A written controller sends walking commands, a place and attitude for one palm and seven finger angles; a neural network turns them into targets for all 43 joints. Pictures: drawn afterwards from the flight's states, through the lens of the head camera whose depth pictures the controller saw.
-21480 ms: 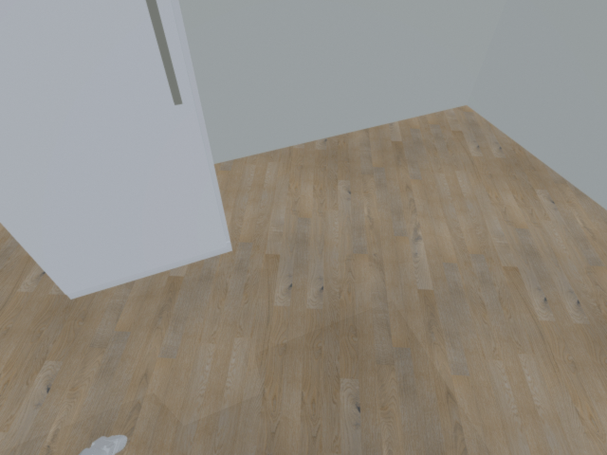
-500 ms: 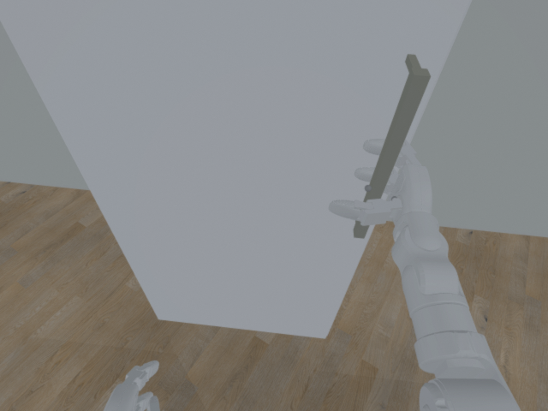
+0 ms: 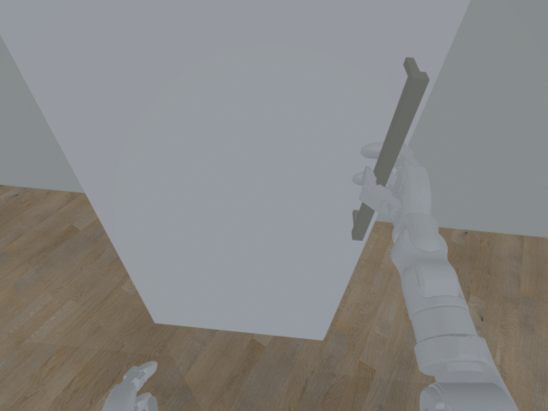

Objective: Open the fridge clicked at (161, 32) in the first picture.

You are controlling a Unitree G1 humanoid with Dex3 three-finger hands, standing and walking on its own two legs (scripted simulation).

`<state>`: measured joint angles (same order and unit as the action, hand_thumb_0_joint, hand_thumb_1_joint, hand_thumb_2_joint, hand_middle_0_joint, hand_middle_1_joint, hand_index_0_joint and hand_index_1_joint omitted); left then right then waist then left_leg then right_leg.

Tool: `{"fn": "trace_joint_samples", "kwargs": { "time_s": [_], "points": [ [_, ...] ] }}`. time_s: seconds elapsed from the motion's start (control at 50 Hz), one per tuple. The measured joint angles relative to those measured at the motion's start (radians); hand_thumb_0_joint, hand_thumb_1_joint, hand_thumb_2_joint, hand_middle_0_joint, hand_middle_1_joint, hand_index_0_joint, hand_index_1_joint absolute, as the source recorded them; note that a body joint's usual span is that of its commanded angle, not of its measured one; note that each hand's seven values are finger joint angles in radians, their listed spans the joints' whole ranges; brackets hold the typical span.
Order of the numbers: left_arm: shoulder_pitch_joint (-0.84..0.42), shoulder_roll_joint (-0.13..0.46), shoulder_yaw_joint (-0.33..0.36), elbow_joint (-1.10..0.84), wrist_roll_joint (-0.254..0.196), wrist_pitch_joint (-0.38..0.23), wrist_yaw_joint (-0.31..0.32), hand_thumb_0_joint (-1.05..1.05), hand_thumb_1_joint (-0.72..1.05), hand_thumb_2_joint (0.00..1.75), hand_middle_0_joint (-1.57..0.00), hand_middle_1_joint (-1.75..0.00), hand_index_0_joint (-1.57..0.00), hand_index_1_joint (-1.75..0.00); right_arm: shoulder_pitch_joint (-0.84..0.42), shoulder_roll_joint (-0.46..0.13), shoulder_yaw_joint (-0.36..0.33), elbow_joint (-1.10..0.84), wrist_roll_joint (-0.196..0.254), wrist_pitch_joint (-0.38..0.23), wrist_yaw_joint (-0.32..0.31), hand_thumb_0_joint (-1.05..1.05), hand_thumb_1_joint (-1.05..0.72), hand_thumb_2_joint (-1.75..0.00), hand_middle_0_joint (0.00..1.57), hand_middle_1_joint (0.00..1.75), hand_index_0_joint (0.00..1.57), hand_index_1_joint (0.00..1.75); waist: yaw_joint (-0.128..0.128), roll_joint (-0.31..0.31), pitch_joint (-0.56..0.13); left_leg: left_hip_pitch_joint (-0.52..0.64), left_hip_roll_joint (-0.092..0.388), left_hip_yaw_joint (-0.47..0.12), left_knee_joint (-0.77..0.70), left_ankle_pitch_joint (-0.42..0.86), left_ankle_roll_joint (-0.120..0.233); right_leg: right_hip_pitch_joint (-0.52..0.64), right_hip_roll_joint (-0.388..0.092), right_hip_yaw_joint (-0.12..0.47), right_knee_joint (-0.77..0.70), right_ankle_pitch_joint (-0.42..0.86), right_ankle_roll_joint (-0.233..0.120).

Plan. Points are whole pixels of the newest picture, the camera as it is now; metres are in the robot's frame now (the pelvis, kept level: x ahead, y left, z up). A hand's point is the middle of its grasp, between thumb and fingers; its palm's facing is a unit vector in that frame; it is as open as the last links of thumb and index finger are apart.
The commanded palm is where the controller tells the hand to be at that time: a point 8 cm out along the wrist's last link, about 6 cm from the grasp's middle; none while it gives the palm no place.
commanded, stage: grip the handle and tug to test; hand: right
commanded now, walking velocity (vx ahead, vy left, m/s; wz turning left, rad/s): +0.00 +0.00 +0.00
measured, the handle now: (379, 165) +0.45 -0.13 +0.15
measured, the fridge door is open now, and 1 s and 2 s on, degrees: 0 5 29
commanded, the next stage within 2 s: pull the door a little, standing still in 0.66 s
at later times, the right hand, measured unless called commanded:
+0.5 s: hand (366, 190) +0.40 -0.10 +0.14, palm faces +0.03 +1.00 +0.00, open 5.5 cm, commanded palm +0.34 -0.15 +0.14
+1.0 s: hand (368, 218) +0.34 -0.10 +0.14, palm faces +0.00 +1.00 -0.01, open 5.8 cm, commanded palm +0.29 -0.15 +0.14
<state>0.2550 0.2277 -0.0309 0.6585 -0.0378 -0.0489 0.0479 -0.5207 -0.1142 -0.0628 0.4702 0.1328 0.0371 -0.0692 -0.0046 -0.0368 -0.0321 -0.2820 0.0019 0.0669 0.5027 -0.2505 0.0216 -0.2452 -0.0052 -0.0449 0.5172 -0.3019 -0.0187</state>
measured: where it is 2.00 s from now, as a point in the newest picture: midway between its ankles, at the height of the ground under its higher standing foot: outside the picture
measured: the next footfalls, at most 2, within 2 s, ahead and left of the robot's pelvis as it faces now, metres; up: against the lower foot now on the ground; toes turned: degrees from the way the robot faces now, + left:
right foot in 1.94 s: -0.07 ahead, -0.04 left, +0.00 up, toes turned -15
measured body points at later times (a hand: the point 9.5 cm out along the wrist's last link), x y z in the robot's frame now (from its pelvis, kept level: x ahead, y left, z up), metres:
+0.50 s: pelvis +0.01 +0.00 +0.00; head +0.01 +0.02 +0.45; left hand +0.15 +0.24 -0.10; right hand +0.39 -0.16 +0.14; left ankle +0.01 +0.11 -0.74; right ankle -0.02 -0.10 -0.74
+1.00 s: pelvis +0.03 +0.00 +0.00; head +0.02 +0.02 +0.45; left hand +0.23 +0.21 -0.08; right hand +0.34 -0.15 +0.15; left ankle +0.01 +0.11 -0.74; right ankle -0.02 -0.11 -0.74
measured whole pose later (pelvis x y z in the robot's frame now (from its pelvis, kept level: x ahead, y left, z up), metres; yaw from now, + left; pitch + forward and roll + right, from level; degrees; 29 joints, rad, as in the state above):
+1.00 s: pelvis +0.03 +0.00 +0.00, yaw +0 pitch +0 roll +0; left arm 0.17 0.21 -0.04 0.56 -0.02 0.05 0.03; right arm -0.08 -0.08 0.04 -0.12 0.13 0.24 -0.05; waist -0.03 -0.05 -0.06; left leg -0.19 0.00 0.07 0.48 -0.30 0.02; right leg -0.15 0.00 -0.04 0.48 -0.34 -0.01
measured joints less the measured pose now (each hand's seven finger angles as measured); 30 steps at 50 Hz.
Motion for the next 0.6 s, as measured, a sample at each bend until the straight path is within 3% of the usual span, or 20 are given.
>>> {"fn": "trace_joint_samples", "kwargs": {
  "time_s": [0.34, 0.6],
  "points": [
    [-0.008, 0.001, 0.0, -0.008, 0.002, 0.005, -0.004, 0.01, 0.9, 0.9, -0.2, -0.3, -0.21, -0.3, 0.028, -0.003, -0.011, -0.029, 0.002, 0.009, 0.015, 0.01, -0.77, -0.82, 0.4, 1.4, 0.39, 1.4, -0.001, -0.001, -0.006, 0.006, -0.004, -0.002, -0.004, -0.003, 0.004, 0.01, -0.004, -0.002, -0.009, -0.001, 0.004],
    [0.002, 0.002, 0.011, -0.052, 0.004, 0.023, -0.027, 0.01, 0.9, 0.9, -0.2, -0.3, -0.2, -0.3, 0.195, 0.006, -0.013, -0.251, 0.003, 0.064, 0.01, 0.02, -0.78, -0.79, 0.33, 1.4, 0.32, 1.4, 0.005, -0.011, -0.015, 0.036, -0.014, -0.025, -0.016, -0.019, 0.001, 0.054, -0.01, -0.024, -0.031, -0.02, 0.005]
  ]
}}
